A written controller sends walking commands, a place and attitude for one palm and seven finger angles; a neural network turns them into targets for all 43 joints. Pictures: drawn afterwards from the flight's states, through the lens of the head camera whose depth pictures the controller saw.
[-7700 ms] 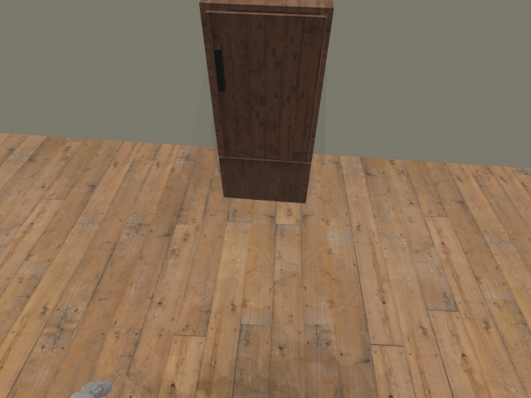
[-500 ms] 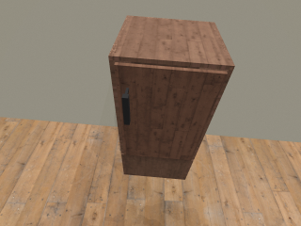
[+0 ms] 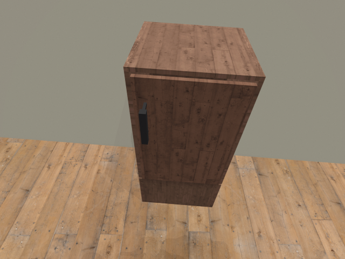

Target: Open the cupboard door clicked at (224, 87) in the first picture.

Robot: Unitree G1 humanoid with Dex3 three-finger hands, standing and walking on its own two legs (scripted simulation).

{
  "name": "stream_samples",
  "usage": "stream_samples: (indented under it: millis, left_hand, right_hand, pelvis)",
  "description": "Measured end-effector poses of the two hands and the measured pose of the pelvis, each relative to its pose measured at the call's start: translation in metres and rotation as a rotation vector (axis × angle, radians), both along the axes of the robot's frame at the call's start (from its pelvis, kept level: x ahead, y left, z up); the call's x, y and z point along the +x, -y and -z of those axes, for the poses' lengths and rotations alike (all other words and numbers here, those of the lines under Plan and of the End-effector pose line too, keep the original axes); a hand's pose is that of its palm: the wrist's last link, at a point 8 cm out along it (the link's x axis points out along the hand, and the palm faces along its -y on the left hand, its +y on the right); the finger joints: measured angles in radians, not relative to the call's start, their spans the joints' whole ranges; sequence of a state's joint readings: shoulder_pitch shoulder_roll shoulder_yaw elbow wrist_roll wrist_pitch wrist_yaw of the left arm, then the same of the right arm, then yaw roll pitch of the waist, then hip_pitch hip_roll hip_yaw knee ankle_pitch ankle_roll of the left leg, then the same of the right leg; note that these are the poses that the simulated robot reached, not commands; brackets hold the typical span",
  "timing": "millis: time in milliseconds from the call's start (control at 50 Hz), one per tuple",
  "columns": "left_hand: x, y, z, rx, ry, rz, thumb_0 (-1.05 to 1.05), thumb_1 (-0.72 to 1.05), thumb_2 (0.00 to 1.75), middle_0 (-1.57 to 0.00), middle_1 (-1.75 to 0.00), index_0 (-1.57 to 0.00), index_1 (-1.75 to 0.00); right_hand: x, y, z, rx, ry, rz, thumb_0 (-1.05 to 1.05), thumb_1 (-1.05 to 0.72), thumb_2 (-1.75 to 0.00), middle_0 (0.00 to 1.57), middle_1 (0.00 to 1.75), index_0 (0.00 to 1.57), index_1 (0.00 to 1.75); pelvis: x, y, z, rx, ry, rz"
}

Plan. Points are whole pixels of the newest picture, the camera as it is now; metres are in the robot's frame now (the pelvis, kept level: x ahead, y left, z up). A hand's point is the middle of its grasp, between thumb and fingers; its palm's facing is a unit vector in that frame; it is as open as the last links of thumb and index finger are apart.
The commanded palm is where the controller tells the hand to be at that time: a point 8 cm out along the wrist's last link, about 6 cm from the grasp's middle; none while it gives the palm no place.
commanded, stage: look again from close up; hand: left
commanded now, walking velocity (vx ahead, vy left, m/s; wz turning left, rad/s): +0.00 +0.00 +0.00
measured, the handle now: (145, 123) +0.56 +0.14 -0.04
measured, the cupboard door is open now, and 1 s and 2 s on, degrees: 0 0 0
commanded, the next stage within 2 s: raise the hand with hooked fingers in 0.24 s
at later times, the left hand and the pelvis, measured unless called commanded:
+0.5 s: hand out of the picture +0.12 +0.18 -0.09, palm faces +0.27 -0.94 -0.20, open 7.3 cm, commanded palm +0.11 +0.22 -0.07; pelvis -0.01 -0.02 -0.02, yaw +3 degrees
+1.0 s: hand (95, 237) +0.18 +0.19 -0.04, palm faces +0.09 -0.99 -0.10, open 10.0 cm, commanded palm +0.17 +0.24 -0.06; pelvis -0.01 -0.04 -0.11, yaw +1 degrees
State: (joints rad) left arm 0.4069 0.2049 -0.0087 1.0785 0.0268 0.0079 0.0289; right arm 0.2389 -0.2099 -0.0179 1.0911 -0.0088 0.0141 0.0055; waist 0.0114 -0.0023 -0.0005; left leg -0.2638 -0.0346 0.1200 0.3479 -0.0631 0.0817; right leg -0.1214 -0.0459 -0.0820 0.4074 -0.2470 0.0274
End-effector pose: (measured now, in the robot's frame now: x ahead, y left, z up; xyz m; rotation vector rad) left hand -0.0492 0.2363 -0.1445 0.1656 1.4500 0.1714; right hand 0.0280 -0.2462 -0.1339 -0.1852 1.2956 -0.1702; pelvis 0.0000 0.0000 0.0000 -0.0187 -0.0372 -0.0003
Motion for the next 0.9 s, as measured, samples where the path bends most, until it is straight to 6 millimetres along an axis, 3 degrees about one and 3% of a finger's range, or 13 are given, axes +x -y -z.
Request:
stream_samples:
  millis: [360,380,480,560,600,640,720,800,840,900]
  left_hand:
    - [0.001,0.039,0.005,-0.05,-0.006,-0.002,0.0,0.91,0.9,-0.2,-0.3,-0.2,-0.29]
    - [0.01,0.04,0.002,-0.056,0.043,-0.035,0.0,0.91,0.9,-0.2,-0.3,-0.2,-0.3]
    - [0.115,0.011,-0.064,0.099,0.658,-0.091,0.04,0.94,0.89,-0.2,-0.32,-0.21,-0.32]
    - [0.193,0.012,-0.133,0.085,1.137,-0.006,0.03,0.88,0.86,-0.2,-0.36,-0.2,-0.35]
    - [0.221,0.016,-0.148,0.04,1.332,0.06,0.02,0.83,0.85,-0.2,-0.38,-0.21,-0.37]
    - [0.236,0.02,-0.146,-0.039,1.464,0.128,0.02,0.78,0.83,-0.2,-0.41,-0.21,-0.4]
    - [0.232,0.027,-0.097,-0.206,1.448,0.224,0.0,0.68,0.79,-0.21,-0.46,-0.22,-0.45]
    - [0.194,0.019,-0.048,-0.249,1.273,0.107,0.01,0.58,0.75,-0.22,-0.52,-0.23,-0.51]
    - [0.177,0.012,-0.045,-0.19,1.255,0.05,0.01,0.53,0.74,-0.23,-0.55,-0.23,-0.54]
    - [0.169,-0.001,-0.068,-0.062,1.351,0.036,0.01,0.46,0.71,-0.23,-0.59,-0.23,-0.59]
  right_hand:
    - [-0.049,-0.022,0.012,0.075,-0.113,0.056,0.01,-0.91,-0.9,0.2,0.3,0.2,0.3]
    - [-0.047,-0.021,0.011,0.07,-0.082,0.053,0.01,-0.91,-0.9,0.2,0.3,0.2,0.3]
    - [-0.011,0.003,0.005,0.007,0.218,-0.003,0.02,-0.93,-0.9,0.2,0.3,0.2,0.3]
    - [0.041,0.026,0.002,-0.035,0.441,-0.072,0.02,-0.92,-0.9,0.2,0.3,0.2,0.3]
    - [0.069,0.036,-0.003,-0.061,0.547,-0.094,0.02,-0.92,-0.9,0.2,0.3,0.2,0.3]
    - [0.093,0.045,-0.011,-0.083,0.646,-0.115,0.02,-0.91,-0.9,0.2,0.3,0.2,0.3]
    - [0.132,0.057,-0.027,-0.126,0.805,-0.154,0.02,-0.91,-0.9,0.2,0.3,0.2,0.3]
    - [0.157,0.053,-0.038,-0.152,0.868,-0.177,0.01,-0.91,-0.9,0.2,0.3,0.2,0.3]
    - [0.167,0.046,-0.037,-0.157,0.861,-0.206,0.01,-0.91,-0.9,0.2,0.3,0.2,0.3]
    - [0.176,0.032,-0.023,-0.138,0.812,-0.253,0.01,-0.91,-0.9,0.2,0.3,0.2,0.3]
  pelvis:
    - [0.001,0.011,0.001,-0.002,-0.002,0.004]
    - [-0.001,0.011,0.003,-0.007,0.002,-0.002]
    - [-0.01,0.016,0.016,0.015,-0.013,-0.047]
    - [-0.021,0.017,0.029,0.001,-0.046,-0.071]
    - [-0.026,0.022,0.041,0.002,-0.095,-0.06]
    - [-0.031,0.029,0.056,0.005,-0.138,-0.036]
    - [-0.032,0.038,0.085,-0.013,-0.174,0.001]
    - [-0.021,0.043,0.098,-0.026,-0.193,0.002]
    - [-0.015,0.043,0.1,-0.04,-0.203,-0.002]
    - [-0.01,0.043,0.101,-0.065,-0.219,-0.016]
